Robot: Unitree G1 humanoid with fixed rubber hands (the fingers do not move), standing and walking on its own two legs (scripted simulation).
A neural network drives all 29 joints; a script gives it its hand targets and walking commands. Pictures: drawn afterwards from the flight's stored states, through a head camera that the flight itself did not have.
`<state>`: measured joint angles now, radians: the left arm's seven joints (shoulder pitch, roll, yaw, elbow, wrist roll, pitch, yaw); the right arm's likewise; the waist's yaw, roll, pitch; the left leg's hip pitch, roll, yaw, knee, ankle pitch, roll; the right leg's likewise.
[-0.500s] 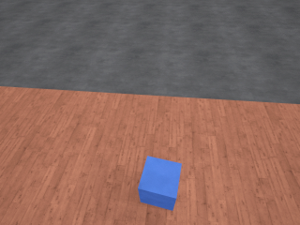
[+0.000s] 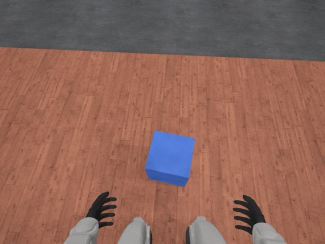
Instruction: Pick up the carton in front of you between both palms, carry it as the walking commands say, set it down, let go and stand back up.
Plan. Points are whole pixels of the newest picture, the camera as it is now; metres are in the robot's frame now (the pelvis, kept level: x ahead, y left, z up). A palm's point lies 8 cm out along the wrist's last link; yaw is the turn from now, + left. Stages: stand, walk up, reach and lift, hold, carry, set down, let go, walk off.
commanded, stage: reach and lift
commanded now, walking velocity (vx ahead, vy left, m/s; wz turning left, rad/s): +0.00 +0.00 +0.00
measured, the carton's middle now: (170, 160) +0.48 -0.02 -0.60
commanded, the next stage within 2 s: none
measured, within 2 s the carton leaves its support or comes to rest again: neither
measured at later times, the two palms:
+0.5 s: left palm (112, 147) +0.39 +0.18 -0.14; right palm (238, 165) +0.33 -0.21 -0.14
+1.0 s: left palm (123, 114) +0.54 +0.17 -0.19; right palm (228, 134) +0.45 -0.21 -0.19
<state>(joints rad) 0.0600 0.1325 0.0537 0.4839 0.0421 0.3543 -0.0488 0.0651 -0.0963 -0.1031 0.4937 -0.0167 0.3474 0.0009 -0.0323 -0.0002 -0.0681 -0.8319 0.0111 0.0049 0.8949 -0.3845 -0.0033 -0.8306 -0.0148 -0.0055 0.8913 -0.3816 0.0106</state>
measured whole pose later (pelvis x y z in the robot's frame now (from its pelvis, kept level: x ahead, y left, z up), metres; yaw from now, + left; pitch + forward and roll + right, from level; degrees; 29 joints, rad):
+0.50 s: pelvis -0.07 +0.01 -0.05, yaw +0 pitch +28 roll -1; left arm -0.94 0.29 0.15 0.90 0.02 0.40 -0.03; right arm -0.78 -0.10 -0.29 0.70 0.02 0.39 -0.14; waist -0.09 0.02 0.05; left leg -1.27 0.00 -0.02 1.11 -0.33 0.01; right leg -1.25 -0.01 0.00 1.08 -0.32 0.03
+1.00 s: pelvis -0.04 +0.01 -0.07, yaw -1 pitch +49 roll -3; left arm -1.37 0.37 0.29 1.05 0.16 0.18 -0.08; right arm -1.11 -0.08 -0.51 0.72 -0.07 0.16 -0.09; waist -0.11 0.02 -0.01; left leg -1.60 -0.02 -0.05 1.09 -0.33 0.01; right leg -1.58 0.00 0.01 1.05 -0.31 0.04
